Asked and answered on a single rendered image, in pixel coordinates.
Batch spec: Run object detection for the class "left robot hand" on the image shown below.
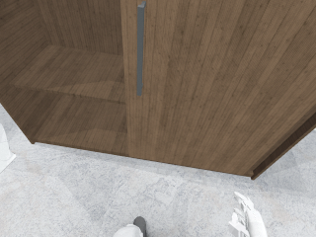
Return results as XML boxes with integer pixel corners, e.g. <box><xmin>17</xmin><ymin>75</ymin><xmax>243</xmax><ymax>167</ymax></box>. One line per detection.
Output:
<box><xmin>0</xmin><ymin>123</ymin><xmax>16</xmax><ymax>173</ymax></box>

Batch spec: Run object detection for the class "robot left shin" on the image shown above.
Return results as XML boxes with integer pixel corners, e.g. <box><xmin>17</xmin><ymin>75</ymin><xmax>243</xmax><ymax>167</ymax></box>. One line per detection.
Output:
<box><xmin>125</xmin><ymin>224</ymin><xmax>142</xmax><ymax>233</ymax></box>

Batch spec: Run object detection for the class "right robot hand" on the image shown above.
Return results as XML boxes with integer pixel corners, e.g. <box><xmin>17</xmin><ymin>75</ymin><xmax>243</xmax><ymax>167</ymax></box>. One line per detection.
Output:
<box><xmin>228</xmin><ymin>192</ymin><xmax>268</xmax><ymax>237</ymax></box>

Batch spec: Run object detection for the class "robot left thigh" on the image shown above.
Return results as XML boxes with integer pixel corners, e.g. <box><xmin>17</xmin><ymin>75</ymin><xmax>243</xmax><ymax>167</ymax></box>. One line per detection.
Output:
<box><xmin>113</xmin><ymin>226</ymin><xmax>143</xmax><ymax>237</ymax></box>

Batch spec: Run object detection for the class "handle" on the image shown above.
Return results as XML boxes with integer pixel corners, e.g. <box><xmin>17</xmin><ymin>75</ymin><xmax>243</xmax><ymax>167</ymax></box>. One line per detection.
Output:
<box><xmin>136</xmin><ymin>1</ymin><xmax>146</xmax><ymax>96</ymax></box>

